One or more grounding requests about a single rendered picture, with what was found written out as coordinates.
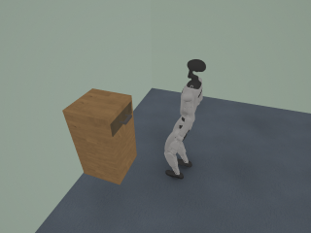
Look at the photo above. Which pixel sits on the handle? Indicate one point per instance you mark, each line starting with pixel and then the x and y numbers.
pixel 126 120

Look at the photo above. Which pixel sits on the left robot hand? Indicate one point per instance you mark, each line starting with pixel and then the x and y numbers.
pixel 175 146

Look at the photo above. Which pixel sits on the right robot upper arm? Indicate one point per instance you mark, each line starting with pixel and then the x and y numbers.
pixel 201 95

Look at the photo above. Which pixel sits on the left robot upper arm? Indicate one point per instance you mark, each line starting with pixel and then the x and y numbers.
pixel 188 98

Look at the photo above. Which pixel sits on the robot head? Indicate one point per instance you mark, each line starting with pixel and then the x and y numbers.
pixel 195 65

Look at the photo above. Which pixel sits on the cabinet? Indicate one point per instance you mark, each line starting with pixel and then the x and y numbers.
pixel 89 121

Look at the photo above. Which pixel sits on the right robot shin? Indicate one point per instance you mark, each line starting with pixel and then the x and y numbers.
pixel 182 153

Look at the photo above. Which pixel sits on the robot left forearm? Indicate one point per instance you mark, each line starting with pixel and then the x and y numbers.
pixel 184 130

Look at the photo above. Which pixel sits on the drawer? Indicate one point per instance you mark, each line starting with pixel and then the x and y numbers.
pixel 116 124

